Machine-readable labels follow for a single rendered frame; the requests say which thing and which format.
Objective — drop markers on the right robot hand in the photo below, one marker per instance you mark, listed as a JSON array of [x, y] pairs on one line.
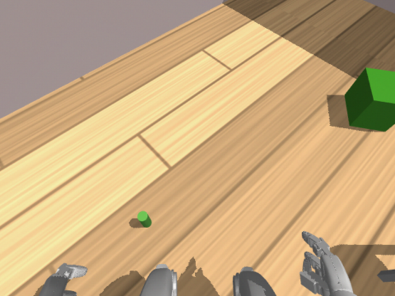
[[330, 275]]

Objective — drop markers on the left robot hand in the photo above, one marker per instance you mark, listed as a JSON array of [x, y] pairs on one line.
[[56, 283]]

